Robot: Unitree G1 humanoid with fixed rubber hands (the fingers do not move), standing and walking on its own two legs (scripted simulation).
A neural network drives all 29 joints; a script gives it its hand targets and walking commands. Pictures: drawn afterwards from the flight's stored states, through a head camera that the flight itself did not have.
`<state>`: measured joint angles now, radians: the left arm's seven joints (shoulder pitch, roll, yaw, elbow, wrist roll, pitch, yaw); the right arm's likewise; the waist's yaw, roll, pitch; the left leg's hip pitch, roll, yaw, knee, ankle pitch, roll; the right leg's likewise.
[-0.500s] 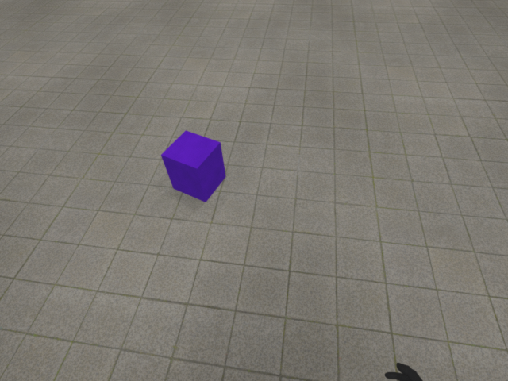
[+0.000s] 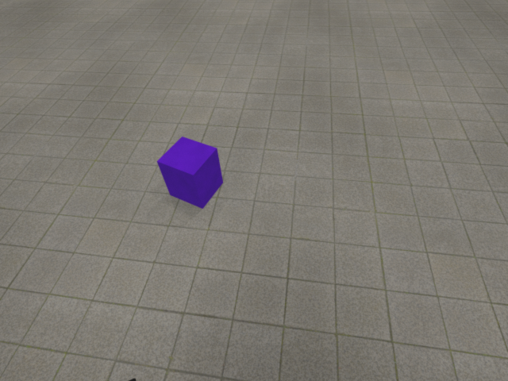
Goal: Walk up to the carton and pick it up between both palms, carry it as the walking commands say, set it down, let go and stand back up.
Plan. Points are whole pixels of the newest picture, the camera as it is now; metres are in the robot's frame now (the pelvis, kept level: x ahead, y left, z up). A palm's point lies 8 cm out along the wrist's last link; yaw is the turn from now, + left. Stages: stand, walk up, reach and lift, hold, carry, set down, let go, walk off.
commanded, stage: walk up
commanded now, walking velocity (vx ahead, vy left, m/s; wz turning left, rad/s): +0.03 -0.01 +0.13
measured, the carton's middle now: (192, 172) +1.16 +0.32 -0.64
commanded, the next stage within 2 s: none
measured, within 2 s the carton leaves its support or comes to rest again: neither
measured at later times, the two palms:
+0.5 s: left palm out of the picture +0.11 +0.25 -0.11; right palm out of the picture +0.08 -0.25 -0.11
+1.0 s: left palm out of the picture +0.08 +0.25 -0.12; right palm out of the picture +0.11 -0.25 -0.11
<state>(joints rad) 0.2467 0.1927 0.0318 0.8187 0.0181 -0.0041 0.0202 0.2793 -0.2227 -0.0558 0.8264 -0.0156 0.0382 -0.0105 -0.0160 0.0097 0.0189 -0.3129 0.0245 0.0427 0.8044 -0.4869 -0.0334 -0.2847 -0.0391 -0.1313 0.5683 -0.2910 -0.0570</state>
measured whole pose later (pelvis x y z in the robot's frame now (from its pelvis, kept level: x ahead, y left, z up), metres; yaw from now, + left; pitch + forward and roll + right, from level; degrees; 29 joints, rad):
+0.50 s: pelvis +0.01 +0.01 +0.00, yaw +0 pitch +0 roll +1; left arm 0.23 0.20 0.04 0.82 0.01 0.02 0.00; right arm 0.27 -0.21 -0.06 0.83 -0.02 0.01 -0.02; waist -0.01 -0.02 0.02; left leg -0.16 0.03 0.07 0.45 -0.28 -0.01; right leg -0.34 -0.03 -0.06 0.67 -0.35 0.01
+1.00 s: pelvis +0.02 +0.00 +0.01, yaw +0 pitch +1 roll +0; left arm 0.29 0.23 0.05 0.86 0.01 0.02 0.00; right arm 0.27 -0.19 -0.05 0.81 -0.02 0.01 -0.01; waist 0.00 -0.03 -0.03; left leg -0.17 0.03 0.07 0.45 -0.29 0.00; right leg -0.39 -0.01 -0.06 0.76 -0.39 0.01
